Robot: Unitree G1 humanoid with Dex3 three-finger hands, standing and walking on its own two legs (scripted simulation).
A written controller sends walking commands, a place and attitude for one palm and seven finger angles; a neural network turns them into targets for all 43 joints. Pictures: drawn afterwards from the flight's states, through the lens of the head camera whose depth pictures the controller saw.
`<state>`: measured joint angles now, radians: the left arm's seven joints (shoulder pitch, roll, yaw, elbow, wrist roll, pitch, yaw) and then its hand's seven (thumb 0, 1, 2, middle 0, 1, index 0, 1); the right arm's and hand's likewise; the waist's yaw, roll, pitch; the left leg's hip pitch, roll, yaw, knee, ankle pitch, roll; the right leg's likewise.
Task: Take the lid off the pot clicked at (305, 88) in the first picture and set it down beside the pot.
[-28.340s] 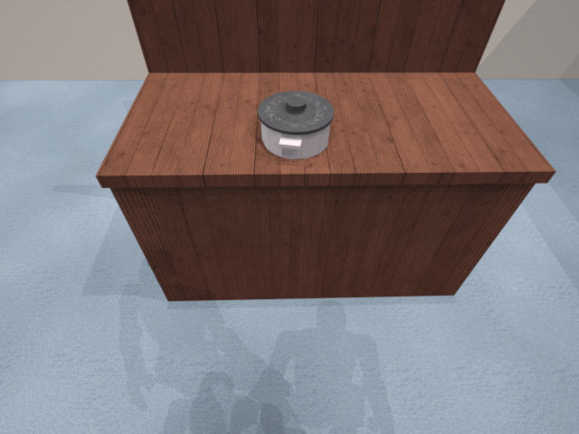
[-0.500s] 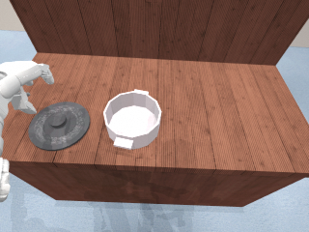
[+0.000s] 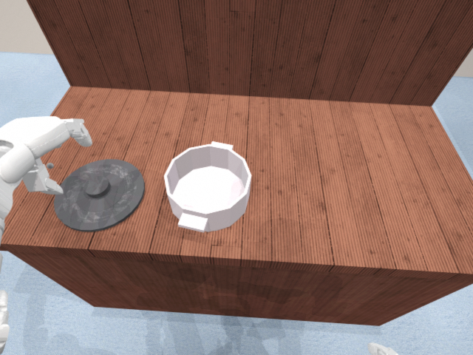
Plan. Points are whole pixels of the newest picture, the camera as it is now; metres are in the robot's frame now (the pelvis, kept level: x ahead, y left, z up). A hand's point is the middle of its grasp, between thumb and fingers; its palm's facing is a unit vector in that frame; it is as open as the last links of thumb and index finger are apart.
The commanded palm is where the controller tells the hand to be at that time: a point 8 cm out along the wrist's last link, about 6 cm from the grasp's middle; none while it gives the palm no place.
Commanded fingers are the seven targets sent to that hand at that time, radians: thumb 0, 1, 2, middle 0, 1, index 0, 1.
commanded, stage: draw the hand back to the body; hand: left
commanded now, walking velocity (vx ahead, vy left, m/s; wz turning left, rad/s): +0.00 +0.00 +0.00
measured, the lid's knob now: (97, 186) +0.45 +0.33 -0.05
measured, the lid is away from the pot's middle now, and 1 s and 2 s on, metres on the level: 0.25 0.25 0.25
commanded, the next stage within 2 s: step back with the hand held close in 1.80 s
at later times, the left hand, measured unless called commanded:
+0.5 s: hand (82, 153) +0.38 +0.25 +0.15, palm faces +0.42 -0.85 -0.31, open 10.2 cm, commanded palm +0.32 +0.28 +0.17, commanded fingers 0.00 0.40 0.80 -0.29 -0.57 -0.29 -0.57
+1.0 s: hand (94, 194) +0.30 +0.20 +0.15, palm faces +0.46 -0.83 -0.31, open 7.8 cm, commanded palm +0.24 +0.24 +0.17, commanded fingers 0.00 0.90 0.90 -0.20 -0.30 -0.20 -0.30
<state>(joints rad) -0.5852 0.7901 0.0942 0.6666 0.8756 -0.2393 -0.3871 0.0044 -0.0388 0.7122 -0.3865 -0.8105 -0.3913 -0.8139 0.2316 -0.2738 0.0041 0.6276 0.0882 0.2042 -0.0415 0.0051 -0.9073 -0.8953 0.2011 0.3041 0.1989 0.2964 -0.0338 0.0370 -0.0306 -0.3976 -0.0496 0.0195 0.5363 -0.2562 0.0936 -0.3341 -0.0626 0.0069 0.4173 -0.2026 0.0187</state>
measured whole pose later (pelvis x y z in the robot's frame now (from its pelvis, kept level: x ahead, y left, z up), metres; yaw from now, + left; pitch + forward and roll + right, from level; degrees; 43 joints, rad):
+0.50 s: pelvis +0.03 -0.04 +0.01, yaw -2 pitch +0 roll -1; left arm -0.20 0.45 0.36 0.27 -0.03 -0.10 0.08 0.01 0.18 0.76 -0.34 -0.69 -0.34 -0.69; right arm 0.23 -0.27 0.03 0.67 0.05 -0.04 -0.07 0.01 -0.90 -0.90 0.20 0.30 0.20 0.30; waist 0.01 0.02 0.03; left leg -0.17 0.01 0.04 0.46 -0.29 0.03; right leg -0.15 -0.02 0.00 0.38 -0.24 0.03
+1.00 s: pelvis +0.02 -0.08 +0.01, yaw -1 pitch -3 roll -1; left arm 0.07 0.37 0.36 0.02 -0.08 -0.08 0.09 0.02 0.76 0.87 -0.23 -0.37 -0.23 -0.38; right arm 0.16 -0.27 0.02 0.68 0.05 -0.08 -0.08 0.01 -0.91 -0.90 0.20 0.30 0.19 0.29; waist 0.04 0.07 0.04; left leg -0.11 0.05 0.01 0.43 -0.27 -0.02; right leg -0.09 0.02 -0.03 0.39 -0.25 -0.02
